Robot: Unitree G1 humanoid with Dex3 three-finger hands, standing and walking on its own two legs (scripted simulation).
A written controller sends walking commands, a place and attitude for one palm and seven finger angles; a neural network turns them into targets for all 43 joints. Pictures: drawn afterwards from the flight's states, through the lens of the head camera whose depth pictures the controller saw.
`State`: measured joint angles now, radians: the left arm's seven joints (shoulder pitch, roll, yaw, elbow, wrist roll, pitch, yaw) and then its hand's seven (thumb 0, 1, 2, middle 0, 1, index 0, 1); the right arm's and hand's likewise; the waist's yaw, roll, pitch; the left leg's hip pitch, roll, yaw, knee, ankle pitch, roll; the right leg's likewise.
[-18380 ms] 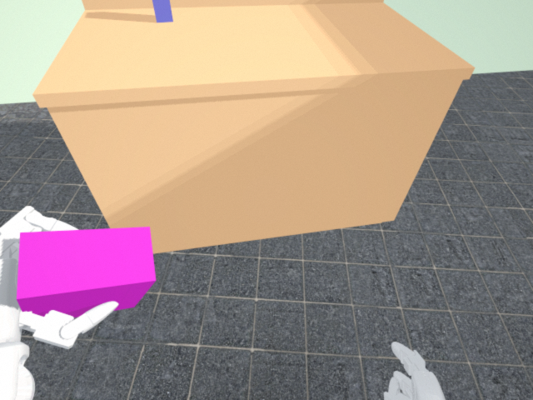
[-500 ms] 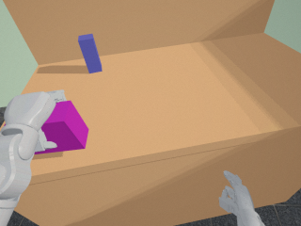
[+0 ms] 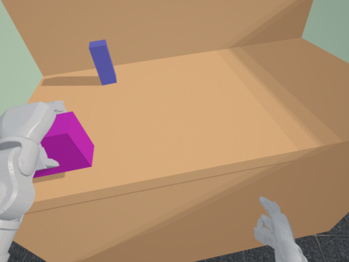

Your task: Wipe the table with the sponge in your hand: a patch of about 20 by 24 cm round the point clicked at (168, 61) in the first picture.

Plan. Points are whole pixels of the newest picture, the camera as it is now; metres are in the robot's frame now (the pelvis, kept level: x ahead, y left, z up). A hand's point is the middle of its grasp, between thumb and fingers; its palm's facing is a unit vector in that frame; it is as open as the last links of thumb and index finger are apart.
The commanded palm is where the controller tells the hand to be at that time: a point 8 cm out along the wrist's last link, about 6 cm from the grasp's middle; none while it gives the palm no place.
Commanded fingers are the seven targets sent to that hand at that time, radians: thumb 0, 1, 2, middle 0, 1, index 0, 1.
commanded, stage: lower the sponge onto the table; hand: left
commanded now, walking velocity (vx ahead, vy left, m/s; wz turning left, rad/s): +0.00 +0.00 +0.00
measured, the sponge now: (56, 151) +0.25 +0.32 +0.15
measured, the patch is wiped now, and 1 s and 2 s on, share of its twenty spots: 0.00 0.00 0.20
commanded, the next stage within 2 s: wipe forward along the first lane in 1.34 s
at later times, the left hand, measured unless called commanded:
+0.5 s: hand (48, 146) +0.25 +0.33 +0.17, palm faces +0.09 -0.04 -0.99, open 10.4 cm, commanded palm +0.21 +0.31 +0.25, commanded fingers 0.00 0.10 1.30 -1.20 -1.60 -1.20 -1.60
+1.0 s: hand (56, 159) +0.24 +0.31 +0.15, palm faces +0.05 -0.05 -1.00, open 10.4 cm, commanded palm +0.21 +0.30 +0.22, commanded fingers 0.00 0.10 1.30 -1.20 -1.60 -1.20 -1.60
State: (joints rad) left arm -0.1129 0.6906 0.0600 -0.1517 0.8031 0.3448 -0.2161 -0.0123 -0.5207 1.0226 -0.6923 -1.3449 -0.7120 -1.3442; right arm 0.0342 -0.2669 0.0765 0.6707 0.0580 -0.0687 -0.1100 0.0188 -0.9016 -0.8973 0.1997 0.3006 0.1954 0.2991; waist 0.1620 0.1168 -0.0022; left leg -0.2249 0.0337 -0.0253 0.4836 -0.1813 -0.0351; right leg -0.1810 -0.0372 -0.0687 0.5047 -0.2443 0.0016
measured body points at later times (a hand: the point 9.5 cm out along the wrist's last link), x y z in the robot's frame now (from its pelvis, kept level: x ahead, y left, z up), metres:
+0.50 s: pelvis +0.01 +0.01 +0.00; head -0.01 -0.04 +0.45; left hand +0.24 +0.32 +0.23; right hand +0.26 -0.18 -0.07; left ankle +0.06 +0.14 -0.74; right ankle +0.02 -0.12 -0.74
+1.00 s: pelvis +0.01 +0.00 +0.00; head -0.02 -0.04 +0.45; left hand +0.23 +0.31 +0.20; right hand +0.27 -0.18 -0.06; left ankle +0.06 +0.14 -0.74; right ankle +0.02 -0.12 -0.74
